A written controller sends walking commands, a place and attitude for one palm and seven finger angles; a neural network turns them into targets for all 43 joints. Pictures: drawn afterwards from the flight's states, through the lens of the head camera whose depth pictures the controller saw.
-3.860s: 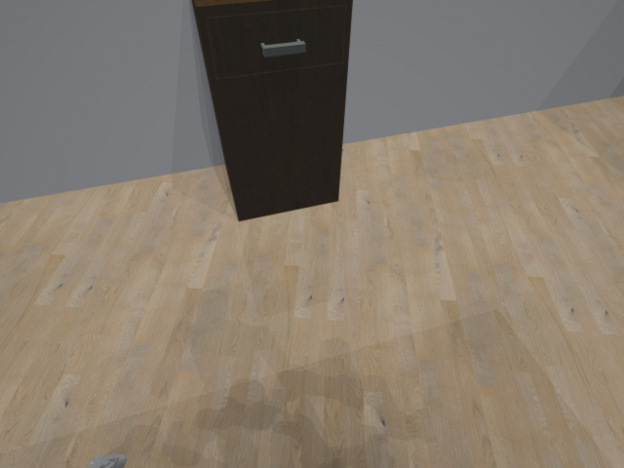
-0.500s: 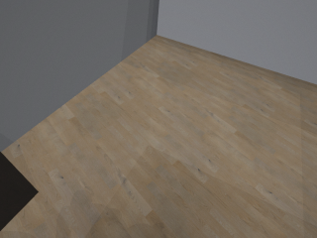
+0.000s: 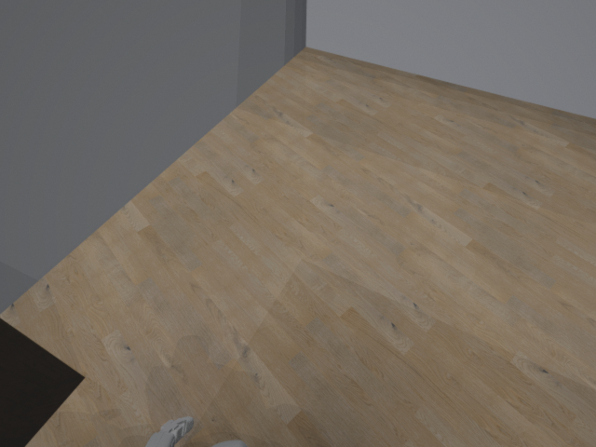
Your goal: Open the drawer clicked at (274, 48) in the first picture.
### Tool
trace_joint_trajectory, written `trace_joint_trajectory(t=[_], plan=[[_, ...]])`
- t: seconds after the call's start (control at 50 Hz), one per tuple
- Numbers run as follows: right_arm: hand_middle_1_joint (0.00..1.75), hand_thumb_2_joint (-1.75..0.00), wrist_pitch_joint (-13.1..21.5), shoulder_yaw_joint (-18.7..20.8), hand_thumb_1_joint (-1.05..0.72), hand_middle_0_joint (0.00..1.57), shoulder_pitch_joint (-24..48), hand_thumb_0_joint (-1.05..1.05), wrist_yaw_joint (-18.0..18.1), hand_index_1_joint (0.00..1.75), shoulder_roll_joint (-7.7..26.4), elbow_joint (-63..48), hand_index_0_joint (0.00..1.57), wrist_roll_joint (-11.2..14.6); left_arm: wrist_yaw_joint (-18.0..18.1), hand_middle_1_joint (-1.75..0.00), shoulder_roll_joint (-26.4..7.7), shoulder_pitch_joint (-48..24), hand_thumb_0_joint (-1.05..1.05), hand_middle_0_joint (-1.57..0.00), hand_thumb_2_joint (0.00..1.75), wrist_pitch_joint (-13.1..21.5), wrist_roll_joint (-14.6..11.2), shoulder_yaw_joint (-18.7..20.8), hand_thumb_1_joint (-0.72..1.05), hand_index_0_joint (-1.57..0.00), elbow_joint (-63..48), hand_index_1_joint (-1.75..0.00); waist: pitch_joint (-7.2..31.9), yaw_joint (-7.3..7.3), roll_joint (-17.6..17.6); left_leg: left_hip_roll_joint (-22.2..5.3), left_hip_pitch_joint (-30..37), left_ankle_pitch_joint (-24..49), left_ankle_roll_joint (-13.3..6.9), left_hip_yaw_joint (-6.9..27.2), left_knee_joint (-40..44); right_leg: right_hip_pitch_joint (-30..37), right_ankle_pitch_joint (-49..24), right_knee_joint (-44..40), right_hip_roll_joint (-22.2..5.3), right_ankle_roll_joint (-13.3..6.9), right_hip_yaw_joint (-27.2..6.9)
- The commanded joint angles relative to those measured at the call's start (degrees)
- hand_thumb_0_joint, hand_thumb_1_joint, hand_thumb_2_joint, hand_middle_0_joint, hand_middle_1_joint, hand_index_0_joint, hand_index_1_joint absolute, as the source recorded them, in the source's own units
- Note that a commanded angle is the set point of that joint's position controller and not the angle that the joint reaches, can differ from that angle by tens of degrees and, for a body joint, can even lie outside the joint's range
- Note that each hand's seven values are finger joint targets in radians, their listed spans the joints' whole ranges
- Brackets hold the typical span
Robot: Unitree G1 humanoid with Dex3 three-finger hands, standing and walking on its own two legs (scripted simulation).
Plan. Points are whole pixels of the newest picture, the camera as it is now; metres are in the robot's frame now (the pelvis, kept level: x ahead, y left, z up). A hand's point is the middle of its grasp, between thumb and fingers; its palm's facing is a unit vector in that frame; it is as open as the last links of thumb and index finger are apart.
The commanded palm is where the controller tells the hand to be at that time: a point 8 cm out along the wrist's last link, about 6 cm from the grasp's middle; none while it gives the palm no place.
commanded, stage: turn to face it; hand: left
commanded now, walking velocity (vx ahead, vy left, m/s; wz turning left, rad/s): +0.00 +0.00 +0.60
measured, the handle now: out of the picture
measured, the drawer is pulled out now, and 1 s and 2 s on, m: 0.00 0.00 0.00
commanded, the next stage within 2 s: take the last steps up to it in 1.56 s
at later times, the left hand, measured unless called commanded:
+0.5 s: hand out of the picture +0.05 +0.24 -0.15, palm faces +0.28 -0.91 -0.29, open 7.4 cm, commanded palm none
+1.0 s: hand out of the picture -0.11 +0.19 -0.18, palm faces +0.61 -0.75 -0.25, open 7.4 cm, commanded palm none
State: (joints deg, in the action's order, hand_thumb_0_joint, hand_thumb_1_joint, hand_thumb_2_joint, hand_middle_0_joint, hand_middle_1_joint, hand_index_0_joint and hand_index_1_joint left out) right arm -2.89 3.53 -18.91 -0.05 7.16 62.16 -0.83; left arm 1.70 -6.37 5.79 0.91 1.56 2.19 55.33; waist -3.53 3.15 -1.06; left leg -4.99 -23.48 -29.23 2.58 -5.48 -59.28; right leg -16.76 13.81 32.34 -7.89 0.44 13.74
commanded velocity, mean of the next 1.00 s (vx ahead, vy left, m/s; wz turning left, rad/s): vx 0.00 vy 0.00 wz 0.60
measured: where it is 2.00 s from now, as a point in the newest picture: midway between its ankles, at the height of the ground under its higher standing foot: outside the picture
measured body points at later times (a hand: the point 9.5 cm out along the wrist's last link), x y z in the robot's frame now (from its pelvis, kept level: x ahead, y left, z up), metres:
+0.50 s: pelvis +0.01 +0.00 +0.00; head +0.05 +0.00 +0.45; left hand +0.03 +0.29 -0.13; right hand +0.15 -0.23 -0.14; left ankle +0.02 +0.12 -0.73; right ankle +0.04 -0.12 -0.71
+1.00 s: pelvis -0.01 +0.00 -0.01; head +0.02 +0.03 +0.44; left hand -0.14 +0.23 -0.16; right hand +0.25 -0.14 -0.13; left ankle -0.08 +0.09 -0.74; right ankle +0.05 -0.12 -0.72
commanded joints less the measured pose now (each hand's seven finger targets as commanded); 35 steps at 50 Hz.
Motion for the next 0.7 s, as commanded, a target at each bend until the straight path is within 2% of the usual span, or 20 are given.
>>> trace_joint_trajectory(t=[0.0, 0.04, 0.06, 0.08, 0.1, 0.12, 0.14, 0.18, 0.22, 0.3, 0.36, 0.44, 0.48, 0.5, 0.52, 0.54, 0.56, 0.6, 0.62, 0.68], plan=[[0.30, -0.90, 0.61, 0.95, -0.90, 0.20, -0.74, 0.00, -0.64, 0.30, 3.80, -6.10, 0.20, -0.11, 1.05, -0.30, -13.12, 1.48, 0.00, -0.20, 0.90, -1.10, 0.58, 3.62, 0.90, -0.20, -3.57, -0.30, 1.74, -1.80, 12.65, -1.31, 0.70, 2.54, 0.11, -1.05, 6.92, -1.87, -3.83, -12.56, -14.94, -5.42, -6.10], [0.30, -0.90, 0.99, 1.19, -0.90, 0.20, -1.64, 0.00, -0.80, 0.30, 4.92, -7.05, 0.20, -0.25, 0.85, -0.30, -13.57, 1.13, 0.00, -0.20, 0.90, -1.61, 0.35, 3.89, 0.90, -0.20, -4.25, -0.30, 2.60, -0.98, 10.94, -0.17, 4.34, 7.82, -0.04, -2.73, 16.85, -2.09, -1.64, -7.11, -13.86, -3.82, -4.04], [0.30, -0.90, 1.15, 1.44, -0.90, 0.20, -3.13, 0.00, -0.86, 0.30, 6.19, -7.08, 0.20, -0.47, 0.57, -0.30, -13.43, 0.91, 0.00, -0.20, 0.90, -2.04, -0.14, 3.88, 0.90, -0.20, -4.75, -0.30, 3.00, 0.00, 7.08, 0.91, 8.14, 13.24, -0.07, -3.76, 23.29, -3.78, 1.29, -2.33, -12.06, -2.34, -2.29], [0.30, -0.90, 1.60, 2.05, -0.90, 0.20, -4.96, 0.00, -0.96, 0.30, 9.29, -7.18, 0.20, -0.64, 0.19, -0.30, -11.83, 1.29, 0.00, -0.20, 0.90, -2.61, -0.69, 3.64, 0.90, -0.20, -5.79, -0.30, 3.26, 0.83, -2.19, -1.58, 10.17, 15.05, -1.22, 2.37, 32.23, -6.65, 5.91, 7.16, -8.41, -0.13, -0.94], [0.30, -0.90, 2.11, 3.64, -0.90, 0.20, -5.46, 0.00, -0.70, 0.30, 15.80, -8.75, 0.20, -1.02, -0.46, -0.30, -8.11, 1.85, 0.00, -0.20, 0.90, -3.10, -1.05, 3.31, 0.90, -0.20, -8.14, -0.30, 1.50, 1.40, -20.21, -15.11, 11.63, 21.96, -7.61, 24.35, 41.82, -18.80, 21.53, 20.83, -0.44, 4.56, -0.13], [0.30, -0.90, 2.33, 4.06, -0.90, 0.20, -6.85, 0.00, -0.39, 0.30, 18.60, -9.43, 0.20, -1.22, -0.72, -0.30, -8.57, -3.47, 0.00, -0.20, 0.90, -2.92, -0.40, 2.70, 0.90, -0.20, -10.86, -0.30, 1.65, 3.41, -15.44, -20.86, 8.93, 22.65, -12.63, 32.23, 45.19, -19.73, 21.95, 31.45, 0.95, 4.06, -6.74], [0.30, -0.90, 2.80, 4.12, -0.90, 0.20, -4.76, 0.00, 0.41, 0.30, 18.68, -9.08, 0.20, -1.09, -0.62, -0.30, -7.41, -3.21, 0.00, -0.20, 0.90, -2.96, -0.04, 3.21, 0.90, -0.20, -10.38, -0.30, 4.44, 1.83, -15.64, -18.69, 10.72, 22.37, -12.11, 32.51, 44.47, -23.00, 19.04, 37.05, 1.17, 3.75, -11.58], [0.30, -0.90, 3.14, 2.71, -0.90, 0.20, 3.45, 0.00, 0.93, 0.30, 15.23, -11.46, 0.20, -0.81, -1.11, -0.30, -9.49, -0.33, 0.00, -0.20, 0.90, -2.70, -0.10, 3.85, 0.90, -0.20, -8.09, -0.30, 3.75, -1.34, -10.98, -12.65, 9.87, 22.21, -10.07, 22.88, 42.31, -21.97, 9.38, 39.34, 0.53, 3.95, -13.56], [0.30, -0.90, 3.77, 2.29, -0.90, 0.20, 5.72, 0.00, 1.11, 0.30, 14.33, -12.83, 0.20, -0.53, -1.37, -0.30, -10.07, 2.79, 0.00, -0.20, 0.90, -2.50, -0.33, 3.76, 0.90, -0.20, -6.57, -0.30, 6.65, -2.47, -6.91, -9.80, 13.42, 31.46, -10.06, 17.32, 40.40, -19.48, 6.30, 36.83, 0.94, 4.64, -13.00], [0.30, -0.90, 3.26, 2.81, -0.90, 0.20, 3.99, 0.00, 0.98, 0.30, 16.15, -12.44, 0.20, -0.58, -0.92, -0.30, -10.41, 1.64, 0.00, -0.20, 0.90, -2.71, -0.95, 3.17, 0.90, -0.20, -7.66, -0.30, 8.26, -0.91, -4.21, -10.40, 18.56, 38.38, -12.86, 19.00, 38.76, -16.51, 10.20, 26.74, 2.70, 4.98, -13.18], [0.30, -0.90, 2.56, 3.15, -0.90, 0.20, 4.50, 0.00, 0.69, 0.30, 17.17, -12.63, 0.20, -0.62, -0.80, -0.30, -10.43, 1.13, 0.00, -0.20, 0.90, -2.68, -1.08, 2.94, 0.90, -0.20, -8.70, -0.30, 7.61, -0.39, -6.38, -9.93, 18.14, 38.02, -13.16, 20.49, 38.30, -13.67, 11.76, 20.64, 4.02, 4.77, -12.98], [0.30, -0.90, 1.62, 3.49, -0.90, 0.20, 8.51, 0.00, 0.20, 0.30, 18.05, -14.06, 0.20, -0.67, -0.59, -0.30, -10.75, 5.42, 0.00, -0.20, 0.90, -2.25, -1.38, 2.75, 0.90, -0.20, -8.52, -0.30, 7.22, -2.02, -8.61, -7.76, 11.46, 35.96, -12.01, 22.81, 36.70, -3.62, 10.06, 8.68, 6.28, 3.77, -11.82], [0.30, -0.90, 1.28, 3.57, -0.90, 0.20, 10.32, 0.00, -0.07, 0.30, 17.60, -14.78, 0.20, -0.27, -0.35, -0.30, -11.80, 9.42, 0.00, -0.20, 0.90, -1.71, -1.43, 2.96, 0.90, -0.20, -7.82, -0.30, 7.61, -3.97, -6.49, -5.05, 6.10, 32.22, -9.61, 22.67, 33.43, 5.31, 2.34, -2.90, 6.60, 3.28, -11.09], [0.30, -0.90, 1.21, 3.43, -0.90, 0.20, 10.71, 0.00, -0.34, 0.30, 16.00, -15.40, 0.20, 0.18, -0.06, -0.30, -14.11, 11.71, 0.00, -0.20, 0.90, -1.23, -1.04, 3.44, 0.90, -0.20, -7.77, -0.30, 8.04, -5.21, -1.37, -1.58, 0.03, 24.70, -6.51, 20.24, 28.23, 12.08, -0.30, -11.45, 2.52, 2.13, -14.59], [0.30, -0.90, 1.10, 2.72, -0.90, 0.20, 9.73, 0.00, -0.74, 0.30, 11.64, -16.70, 0.20, 0.68, 0.48, -0.30, -20.02, 12.46, 0.00, -0.20, 0.90, -0.55, 0.07, 4.37, 0.90, -0.20, -8.27, -0.30, 7.72, -5.34, 16.34, 7.39, -11.34, 6.89, -1.18, 9.97, 14.61, 17.60, -1.64, -18.49, -13.51, -3.63, -32.03], [0.30, -0.90, 1.00, 3.09, -0.90, 0.20, 11.01, 0.00, -0.75, 0.30, 12.81, -17.56, 0.20, -0.12, 0.36, -0.30, -21.66, 10.73, 0.00, -0.20, 0.90, -1.02, -0.17, 3.92, 0.90, -0.20, -9.41, -0.30, 5.74, -5.17, 16.34, 7.64, -10.94, -3.99, -0.64, 8.38, 1.97, 8.85, -4.74, -18.62, -20.93, -8.45, -33.69], [0.30, -0.90, 0.17, 3.39, -0.90, 0.20, 11.53, 0.00, -0.83, 0.30, 13.71, -16.45, 0.20, -0.52, 0.56, -0.30, -19.27, 8.07, 0.00, -0.20, 0.90, -0.72, -0.42, 3.92, 0.90, -0.20, -9.83, -0.30, 3.96, -4.24, 17.66, 5.72, -10.42, -1.90, -0.93, 10.74, -5.13, 4.09, -2.91, -19.06, -18.02, -8.20, -31.92], [0.30, -0.90, -0.32, 3.39, -0.90, 0.20, 9.81, 0.00, -1.57, 0.30, 13.43, -13.91, 0.20, -0.57, 0.23, -0.30, -15.53, 3.07, 0.00, -0.20, 0.90, -0.52, -0.42, 2.53, 0.90, -0.20, -10.75, -0.30, 0.44, -1.32, 10.68, 3.83, -10.40, 6.56, 0.20, 8.77, -12.22, 2.37, -6.00, -16.43, -11.60, -6.30, -20.97], [0.30, -0.90, -0.29, 3.14, -0.90, 0.20, 8.91, 0.00, -1.85, 0.30, 12.69, -13.29, 0.20, -0.41, 0.34, -0.30, -14.32, 2.74, 0.00, -0.20, 0.90, -0.32, -0.34, 2.31, 0.90, -0.20, -10.80, -0.30, 1.03, -0.80, 9.38, 3.45, -10.07, 8.20, 0.79, 7.63, -11.89, 3.58, -11.30, -14.88, -10.23, -5.84, -17.54], [0.30, -0.90, -0.56, 2.55, -0.90, 0.20, 11.39, 0.00, -1.92, 0.30, 11.83, -13.45, 0.20, -0.27, 0.40, -0.30, -15.08, 7.48, 0.00, -0.20, 0.90, -0.13, -0.22, 2.34, 0.90, -0.20, -9.32, -0.30, 3.14, -3.27, 10.68, 3.05, -9.54, 7.54, 2.03, 5.30, -7.20, 9.92, -18.44, -13.02, -10.57, -6.57, -13.60]])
